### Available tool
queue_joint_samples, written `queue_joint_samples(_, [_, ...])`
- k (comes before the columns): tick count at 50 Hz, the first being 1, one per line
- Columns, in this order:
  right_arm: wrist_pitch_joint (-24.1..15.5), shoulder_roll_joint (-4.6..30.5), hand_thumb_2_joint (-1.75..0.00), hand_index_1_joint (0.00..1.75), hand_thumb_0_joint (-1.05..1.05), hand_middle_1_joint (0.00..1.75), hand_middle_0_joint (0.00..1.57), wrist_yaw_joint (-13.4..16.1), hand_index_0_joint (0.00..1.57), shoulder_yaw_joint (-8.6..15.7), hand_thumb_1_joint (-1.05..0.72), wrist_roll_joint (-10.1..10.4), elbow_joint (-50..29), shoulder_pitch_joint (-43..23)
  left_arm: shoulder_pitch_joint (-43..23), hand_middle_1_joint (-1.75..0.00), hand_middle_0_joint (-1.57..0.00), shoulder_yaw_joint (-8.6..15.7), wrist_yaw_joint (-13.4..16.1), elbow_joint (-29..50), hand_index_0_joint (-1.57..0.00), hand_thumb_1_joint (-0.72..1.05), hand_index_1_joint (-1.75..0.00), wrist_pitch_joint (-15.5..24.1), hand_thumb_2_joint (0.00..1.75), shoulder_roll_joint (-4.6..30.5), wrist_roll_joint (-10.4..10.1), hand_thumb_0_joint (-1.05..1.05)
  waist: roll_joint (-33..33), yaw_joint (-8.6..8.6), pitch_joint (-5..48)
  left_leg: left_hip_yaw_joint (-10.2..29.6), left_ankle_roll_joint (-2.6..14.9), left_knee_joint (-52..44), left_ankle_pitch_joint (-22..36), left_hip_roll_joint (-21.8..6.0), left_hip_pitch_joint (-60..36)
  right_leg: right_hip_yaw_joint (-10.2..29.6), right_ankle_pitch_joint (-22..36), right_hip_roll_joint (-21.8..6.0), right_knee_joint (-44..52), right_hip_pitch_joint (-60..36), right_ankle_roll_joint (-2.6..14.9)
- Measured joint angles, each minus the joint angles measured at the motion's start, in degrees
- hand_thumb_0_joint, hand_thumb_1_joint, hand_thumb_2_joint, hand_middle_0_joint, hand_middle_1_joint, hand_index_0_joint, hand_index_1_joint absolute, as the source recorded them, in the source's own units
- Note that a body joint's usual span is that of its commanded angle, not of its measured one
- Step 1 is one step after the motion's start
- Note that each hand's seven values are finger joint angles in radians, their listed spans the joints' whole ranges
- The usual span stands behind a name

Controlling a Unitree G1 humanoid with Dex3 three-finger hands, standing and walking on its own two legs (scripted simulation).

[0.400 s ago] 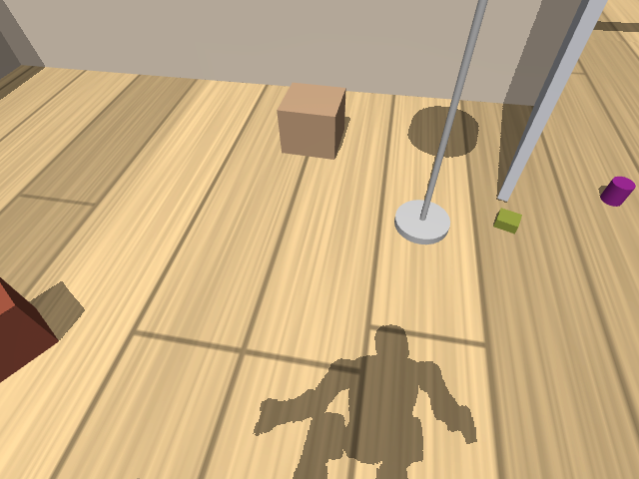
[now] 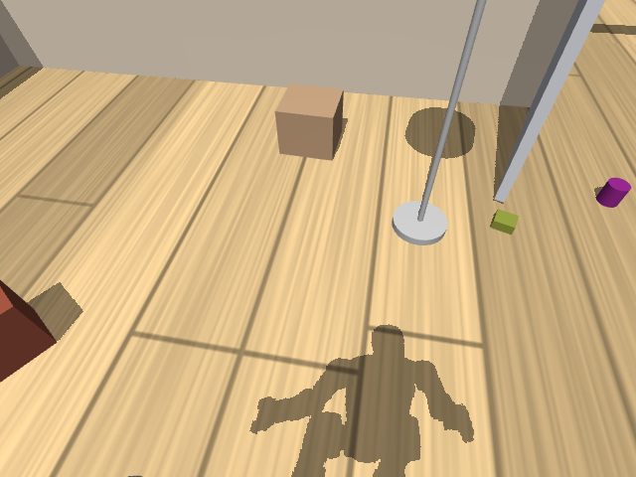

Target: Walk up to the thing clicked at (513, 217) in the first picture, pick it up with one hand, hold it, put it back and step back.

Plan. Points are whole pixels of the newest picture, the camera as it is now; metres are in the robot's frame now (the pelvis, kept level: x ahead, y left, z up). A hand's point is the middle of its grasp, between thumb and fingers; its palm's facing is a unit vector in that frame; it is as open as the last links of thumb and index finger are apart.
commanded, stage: stand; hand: left
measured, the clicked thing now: (504, 221) +1.21 -0.75 -0.76
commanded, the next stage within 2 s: walk up in 0.72 s
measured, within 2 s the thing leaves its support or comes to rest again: neither
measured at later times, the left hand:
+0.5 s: hand out of the picture +0.07 +0.26 -0.16, palm faces -0.01 -0.94 -0.34, open 7.4 cm
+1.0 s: hand (180, 452) +0.17 +0.22 -0.14, palm faces -0.24 -0.90 -0.37, open 7.4 cm
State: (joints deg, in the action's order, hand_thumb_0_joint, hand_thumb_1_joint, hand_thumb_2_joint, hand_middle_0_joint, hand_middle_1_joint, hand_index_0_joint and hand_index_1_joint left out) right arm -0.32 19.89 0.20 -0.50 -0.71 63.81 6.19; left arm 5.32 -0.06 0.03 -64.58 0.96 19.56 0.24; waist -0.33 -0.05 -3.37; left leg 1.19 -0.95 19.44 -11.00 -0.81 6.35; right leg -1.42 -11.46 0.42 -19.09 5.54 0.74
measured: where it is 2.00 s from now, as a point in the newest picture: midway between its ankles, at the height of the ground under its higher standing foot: (435, 417)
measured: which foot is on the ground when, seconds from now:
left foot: down 0.00-1.00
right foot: down 0.00-0.76, up 0.78-1.00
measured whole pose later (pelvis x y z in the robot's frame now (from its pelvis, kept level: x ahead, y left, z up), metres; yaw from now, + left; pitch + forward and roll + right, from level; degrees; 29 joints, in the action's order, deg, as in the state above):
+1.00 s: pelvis +0.04 -0.05 -0.02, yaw -13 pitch -2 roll +2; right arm -3.7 26.6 -0.6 6.1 -3.1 54.4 12.0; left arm 11.7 6.1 -8.7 -54.1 -2.5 25.8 2.2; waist 0.3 0.1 -3.7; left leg -11.2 -2.9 24.8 -20.0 -6.7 1.4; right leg -0.2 -17.4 -8.1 -41.1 25.1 -0.2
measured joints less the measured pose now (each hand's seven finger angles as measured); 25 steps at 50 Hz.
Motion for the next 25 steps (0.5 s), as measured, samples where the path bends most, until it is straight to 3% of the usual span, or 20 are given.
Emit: queue_joint_samples(25, [-0.1, 0.0, -0.90, 0.30, 0.00, 0.30, 0.21, 0.0, 0.21, -0.2, -0.90, 0.1, 0.0, 0.2, 0.9, -0.30, -0.20, 0.2, -0.1, -0.4, -0.20, 0.90, -0.30, -0.3, 0.90, 0.1, 0.0, 0.01, 0.0, 0.25, -0.2, 0.1, 0.34, -0.7, 0.2, 0.5, -0.6, -0.1, 0.0, -0.5, 0.4, -0.6, -0.36])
